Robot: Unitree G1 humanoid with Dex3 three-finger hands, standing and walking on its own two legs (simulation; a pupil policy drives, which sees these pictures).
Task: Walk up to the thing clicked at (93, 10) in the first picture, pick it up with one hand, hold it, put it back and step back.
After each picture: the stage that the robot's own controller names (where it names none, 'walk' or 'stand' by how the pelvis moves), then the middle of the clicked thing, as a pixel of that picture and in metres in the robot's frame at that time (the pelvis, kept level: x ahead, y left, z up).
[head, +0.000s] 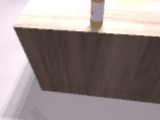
stand; (97, 3) +0.75 -0.04 +0.08
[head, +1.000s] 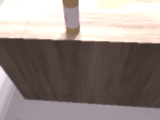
rise first; (71, 8) +0.65 +0.12 +0.10
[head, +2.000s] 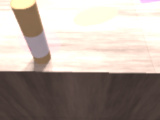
stand; (34, 35) +0.46 +0.21 +0.11
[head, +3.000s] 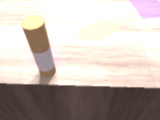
stand; (41, 50) +0.44 +0.19 +0.08
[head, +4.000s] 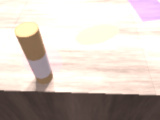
stand; (37, 57) +0.41 +0.20 +0.08
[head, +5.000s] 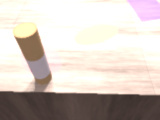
stand; (36, 57) +0.41 +0.20 +0.08
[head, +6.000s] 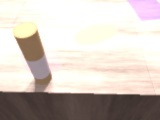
stand; (35, 58) +0.41 +0.20 +0.08
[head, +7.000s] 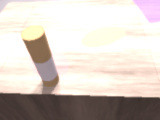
rise first; (43, 60) +0.40 +0.20 +0.08
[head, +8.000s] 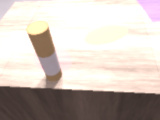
go down; (47, 55) +0.42 +0.20 +0.08
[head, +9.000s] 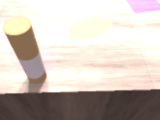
go down; (29, 56) +0.40 +0.19 +0.09
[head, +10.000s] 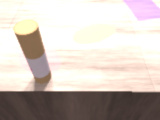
approach; (36, 56) +0.42 +0.19 +0.09
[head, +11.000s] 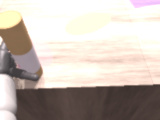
close; (23, 51) +0.41 +0.20 +0.11
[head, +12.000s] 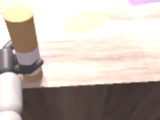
lift; (27, 50) +0.40 +0.19 +0.12
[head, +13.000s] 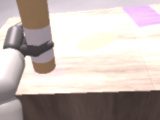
lift; (38, 31) +0.35 +0.14 +0.28
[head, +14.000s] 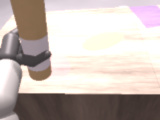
hold; (34, 39) +0.33 +0.16 +0.26
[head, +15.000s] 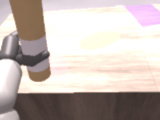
hold; (33, 41) +0.34 +0.16 +0.25
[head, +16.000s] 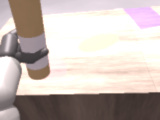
crouch; (32, 38) +0.34 +0.16 +0.26
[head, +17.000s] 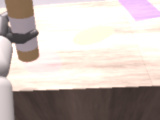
crouch; (22, 21) +0.42 +0.19 +0.25
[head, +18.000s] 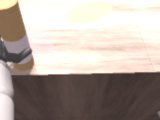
lower; (15, 38) +0.43 +0.22 +0.13
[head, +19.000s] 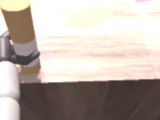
lower; (24, 41) +0.43 +0.20 +0.13
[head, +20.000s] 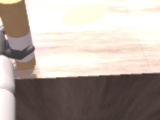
lower; (19, 36) +0.45 +0.20 +0.13
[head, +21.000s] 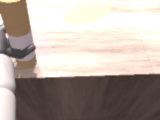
lower; (20, 35) +0.45 +0.20 +0.13
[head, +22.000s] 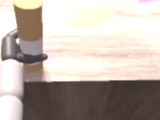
open; (31, 39) +0.43 +0.18 +0.13
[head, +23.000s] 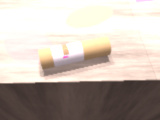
sink last; (75, 52) +0.45 +0.04 +0.03
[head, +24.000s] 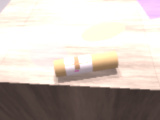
stand; (85, 64) +0.44 +0.05 +0.00
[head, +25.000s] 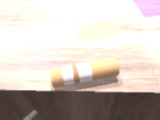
stand; (84, 72) +0.40 +0.04 -0.01
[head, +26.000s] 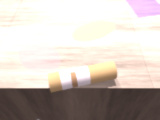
stand; (82, 76) +0.38 +0.04 -0.01
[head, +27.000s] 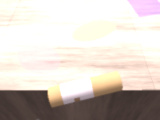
stand; (85, 88) +0.33 +0.03 -0.01
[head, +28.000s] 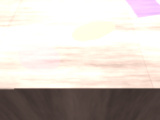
stand; out of the picture +0.18 +0.21 -0.74
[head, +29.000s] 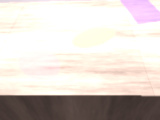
walk; out of the picture +0.23 +0.27 -0.74
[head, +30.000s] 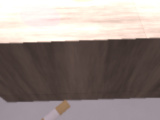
walk; (54, 114) +0.41 +0.26 -0.71
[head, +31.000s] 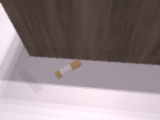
walk; (68, 68) +0.82 +0.20 -0.72
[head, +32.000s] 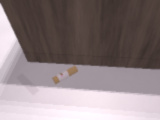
stand; (65, 74) +0.90 +0.23 -0.72
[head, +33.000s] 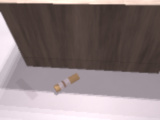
stand; (66, 82) +0.83 +0.21 -0.75
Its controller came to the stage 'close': yes
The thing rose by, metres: 0.20
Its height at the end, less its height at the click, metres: -0.82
